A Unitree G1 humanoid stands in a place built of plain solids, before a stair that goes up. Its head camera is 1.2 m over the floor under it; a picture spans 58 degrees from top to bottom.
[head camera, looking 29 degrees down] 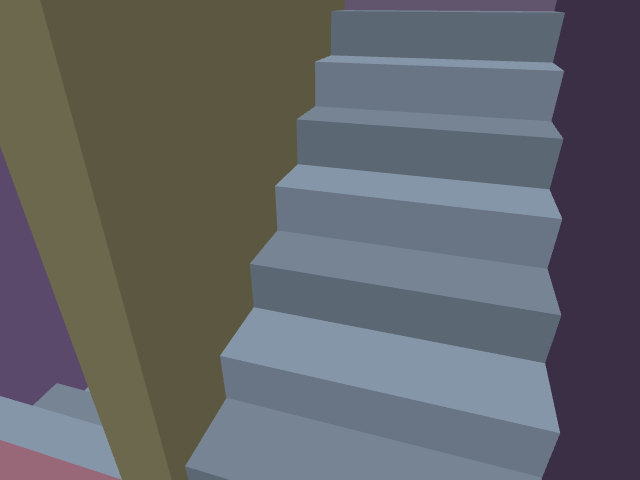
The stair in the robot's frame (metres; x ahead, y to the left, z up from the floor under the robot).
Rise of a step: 0.17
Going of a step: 0.23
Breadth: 0.87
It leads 16 degrees to the right of straight ahead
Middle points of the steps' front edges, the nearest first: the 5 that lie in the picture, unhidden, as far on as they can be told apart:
0.78 -0.14 0.33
1.00 -0.20 0.50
1.21 -0.27 0.66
1.43 -0.33 0.83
1.65 -0.40 1.00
